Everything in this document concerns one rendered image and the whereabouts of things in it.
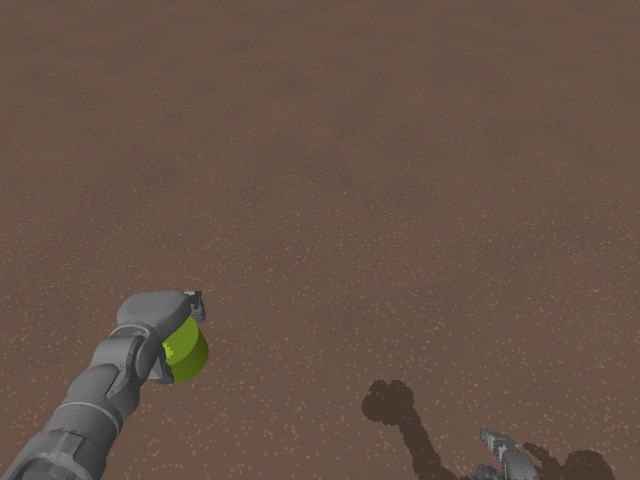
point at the right robot hand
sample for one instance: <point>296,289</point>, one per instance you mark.
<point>515,464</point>

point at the left robot arm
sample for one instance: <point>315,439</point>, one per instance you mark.
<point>76,440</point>

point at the tin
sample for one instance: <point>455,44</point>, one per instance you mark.
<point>186,351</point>

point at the left robot hand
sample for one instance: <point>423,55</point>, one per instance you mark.
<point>165,311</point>

